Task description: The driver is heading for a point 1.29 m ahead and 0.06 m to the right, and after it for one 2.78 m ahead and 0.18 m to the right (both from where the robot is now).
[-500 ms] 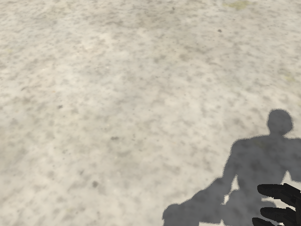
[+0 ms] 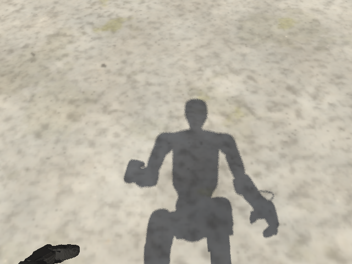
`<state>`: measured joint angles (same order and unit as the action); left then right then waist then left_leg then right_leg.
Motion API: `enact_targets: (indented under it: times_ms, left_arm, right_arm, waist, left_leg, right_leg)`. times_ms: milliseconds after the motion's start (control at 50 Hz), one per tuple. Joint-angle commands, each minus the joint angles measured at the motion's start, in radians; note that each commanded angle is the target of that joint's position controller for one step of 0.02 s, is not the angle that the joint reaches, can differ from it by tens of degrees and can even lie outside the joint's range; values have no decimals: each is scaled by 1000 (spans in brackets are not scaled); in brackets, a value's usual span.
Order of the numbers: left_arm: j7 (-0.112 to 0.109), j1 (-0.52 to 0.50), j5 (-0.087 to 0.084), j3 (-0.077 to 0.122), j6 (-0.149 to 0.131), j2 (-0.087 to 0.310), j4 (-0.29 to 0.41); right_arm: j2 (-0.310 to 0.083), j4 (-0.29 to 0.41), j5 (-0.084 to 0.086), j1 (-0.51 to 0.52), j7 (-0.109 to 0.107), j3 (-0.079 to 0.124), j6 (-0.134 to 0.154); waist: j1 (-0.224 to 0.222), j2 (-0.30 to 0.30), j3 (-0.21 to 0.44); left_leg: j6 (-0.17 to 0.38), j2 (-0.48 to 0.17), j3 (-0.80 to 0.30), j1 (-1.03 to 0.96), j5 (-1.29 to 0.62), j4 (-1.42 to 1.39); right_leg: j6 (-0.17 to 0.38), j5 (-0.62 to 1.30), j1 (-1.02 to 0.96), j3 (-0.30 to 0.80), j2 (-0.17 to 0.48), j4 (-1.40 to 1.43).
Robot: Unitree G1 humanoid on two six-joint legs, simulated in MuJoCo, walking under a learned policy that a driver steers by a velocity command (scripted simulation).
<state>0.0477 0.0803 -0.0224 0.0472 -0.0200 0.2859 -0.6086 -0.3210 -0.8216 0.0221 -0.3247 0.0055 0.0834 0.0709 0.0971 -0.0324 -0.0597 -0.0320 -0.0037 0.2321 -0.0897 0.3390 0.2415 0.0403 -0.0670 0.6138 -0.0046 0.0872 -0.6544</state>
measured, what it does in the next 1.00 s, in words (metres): walks ahead: right foot, then left foot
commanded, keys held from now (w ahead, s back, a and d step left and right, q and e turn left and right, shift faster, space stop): w+e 0.14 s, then w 0.86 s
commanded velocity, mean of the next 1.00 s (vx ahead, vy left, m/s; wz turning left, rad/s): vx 0.50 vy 0.00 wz -0.22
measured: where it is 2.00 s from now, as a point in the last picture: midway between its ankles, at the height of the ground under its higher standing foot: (181, 105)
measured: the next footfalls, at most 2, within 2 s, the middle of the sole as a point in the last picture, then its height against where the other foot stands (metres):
right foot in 0.06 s outside the picture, level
left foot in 0.58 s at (158, 242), level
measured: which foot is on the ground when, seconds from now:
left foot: down 0.00-0.06, up 0.08-0.56, down 0.58-1.00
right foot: up 0.00-0.04, down 0.06-0.60, up 0.62-1.00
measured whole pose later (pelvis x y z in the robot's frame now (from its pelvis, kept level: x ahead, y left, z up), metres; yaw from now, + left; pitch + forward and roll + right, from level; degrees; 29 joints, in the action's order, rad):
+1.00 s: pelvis +0.57 -0.04 +0.01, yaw -11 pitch +2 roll +2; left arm 0.03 0.08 -0.01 0.03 -0.08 0.26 -0.69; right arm -0.29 -0.84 0.02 -0.37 0.01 0.04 0.07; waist 0.09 -0.04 -0.03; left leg 0.05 0.07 0.03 -0.02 0.27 0.21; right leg -0.01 0.06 0.62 0.03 0.08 -0.57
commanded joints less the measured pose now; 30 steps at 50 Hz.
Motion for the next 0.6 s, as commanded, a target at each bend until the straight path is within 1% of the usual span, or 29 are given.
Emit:
enact_targets:
  times_ms: [20, 40, 60, 80, 100, 120, 140, 160, 180, 200, 240, 260, 300, 340, 360, 380, 420, 460, 500, 520, 540, 560, 580, 600]
  left_arm:
    - [7, 13, 5, 45, -5, 118, 85]
    - [2, 151, 3, 71, -1, 158, 52]
    - [-14, 340, -3, 108, 9, 226, 1]
    - [-30, 347, -16, 129, 9, 353, -1]
    - [-21, 360, -8, 109, -14, 310, 47]
    - [-14, 332, 3, 86, -32, 233, 33]
    - [-15, 291, 3, 77, -42, 206, 27]
    - [-17, 218, 5, 64, -43, 167, 31]
    - [-22, 169, 17, 50, -45, 135, 43]
    - [-26, 147, 26, 45, -46, 127, 47]
    - [-33, 153, 22, 44, -54, 134, 23]
    - [-38, 165, 21, 46, -57, 145, 9]
    - [-47, 184, 20, 47, -59, 157, -15]
    - [-52, 204, 16, 45, -57, 159, -35]
    - [-52, 220, 15, 45, -58, 163, -46]
    - [-52, 241, 13, 46, -58, 169, -59]
    - [-49, 278, 8, 48, -57, 176, -86]
    - [-50, 304, 5, 49, -50, 176, -107]
    - [-54, 311, 5, 53, -40, 180, -123]
    - [-55, 308, 5, 55, -35, 183, -127]
    - [-56, 294, 5, 55, -31, 187, -128]
    - [-57, 283, 10, 50, -26, 176, -127]
    - [-59, 283, 24, 33, -24, 140, -111]
    - [-56, 416, 14, 8, -40, 57, -99]
  right_arm:
    - [-215, 61, 17, 43, -9, 52, -10]
    - [-210, 66, 22, 55, -12, 48, -18]
    - [-174, 77, 8, 39, -18, 32, -18]
    - [-28, 135, -44, -41, -10, -16, -3]
    - [-68, 158, -21, 16, -1, -22, 33]
    - [-146, 183, 20, 123, 7, -2, 53]
    - [-133, 191, 20, 145, 7, -10, 66]
    - [-126, 173, -4, 137, 0, -11, 68]
    - [-135, 160, -18, 119, 0, -5, 60]
    - [-133, 151, -21, 102, 4, -4, 48]
    - [-99, 139, -30, 88, 6, -12, 30]
    - [-83, 143, -31, 106, 5, -17, 23]
    - [-59, 161, -32, 176, 6, -28, 18]
    - [-46, 171, -27, 243, 11, -34, 20]
    - [-39, 178, -23, 276, 14, -38, 22]
    - [-37, 184, -18, 308, 18, -39, 25]
    - [-45, 199, -10, 353, 26, -38, 30]
    - [-58, 213, -11, 378, 36, -34, 36]
    - [-70, 215, -12, 364, 43, -28, 39]
    - [-76, 211, -13, 341, 44, -25, 40]
    - [-89, 200, -14, 290, 41, -17, 42]
    - [-118, 169, -17, 176, 34, 1, 42]
    - [-166, 141, -25, 13, 28, 17, 42]
    - [-254, 119, -37, -94, 26, 41, 35]
  waist:
    - [-94, 108, 44]
    - [-177, 99, 118]
    - [-261, 52, 213]
    - [-161, -237, 275]
    - [-200, -179, 463]
    - [-228, -87, 332]
    - [-194, -48, 230]
    - [-147, 12, 170]
    - [-112, -5, 144]
    - [-92, -19, 134]
    - [-82, -7, 119]
    - [-85, -4, 100]
    - [-107, -9, 62]
    - [-137, -20, 40]
    - [-153, -23, 29]
    - [-168, -24, 17]
    - [-186, -24, -6]
    - [-190, -29, -17]
    - [-173, -44, -14]
    - [-159, -55, -5]
    - [-127, -64, 25]
    - [-66, -49, 103]
    - [4, -4, 250]
    - [-21, 238, 411]
  left_leg:
    - [146, -271, -49, 9, -856, 137]
    - [122, -245, -13, 58, -944, 328]
    - [81, -207, -3, 246, -801, 597]
    - [11, -44, -26, 704, 91, 976]
    - [7, 41, -286, 843, 276, 1151]
    - [27, -16, -328, 934, 177, 1148]
    - [44, -57, -320, 917, 90, 1066]
    - [40, -97, -316, 853, 32, 977]
    - [34, -123, -318, 777, -11, 918]
    - [25, -129, -313, 726, -34, 894]
    - [-3, -127, -286, 688, -64, 828]
    - [-15, -124, -277, 690, -105, 781]
    - [-31, -120, -271, 705, -238, 648]
    - [-32, -99, -263, 676, -382, 502]
    - [-29, -86, -257, 656, -437, 440]
    - [-26, -74, -252, 641, -471, 399]
    - [-10, -66, -260, 652, -477, 343]
    - [17, -60, -269, 691, -427, 299]
    - [47, -53, -269, 685, -350, 271]
    - [62, -44, -257, 653, -306, 263]
    - [82, -19, -231, 572, -272, 247]
    - [111, 6, -203, 407, -292, 228]
    - [167, -97, -299, 131, -347, 280]
    - [326, -331, -734, -257, -160, 233]
  right_leg:
    - [59, -116, -141, -82, -83, 33]
    - [92, -89, -333, -107, -132, 83]
    - [134, -65, -634, -36, -127, 99]
    - [293, -172, -966, 488, 147, 152]
    - [398, -365, -1054, 883, 261, 333]
    - [333, -321, -984, 748, 232, 368]
    - [299, -239, -851, 618, 190, 365]
    - [265, -120, -714, 509, 154, 362]
    - [252, 1, -614, 433, 127, 377]
    - [251, 64, -551, 401, 115, 398]
    - [260, 181, -474, 330, 104, 425]
    - [257, 198, -446, 292, 93, 442]
    - [234, 182, -423, 230, 64, 462]
    - [200, 114, -412, 183, 34, 467]
    - [190, 72, -409, 174, 32, 470]
    - [186, 35, -411, 178, 39, 475]
    - [185, 3, -457, 201, 69, 463]
    - [179, 30, -543, 227, 106, 425]
    - [162, 95, -612, 247, 137, 386]
    - [151, 157, -633, 250, 142, 359]
    - [137, 295, -641, 236, 127, 298]
    - [113, 441, -623, 197, 79, 160]
    - [78, 348, -492, 154, 26, -78]
    - [-11, -88, -112, 78, -135, -471]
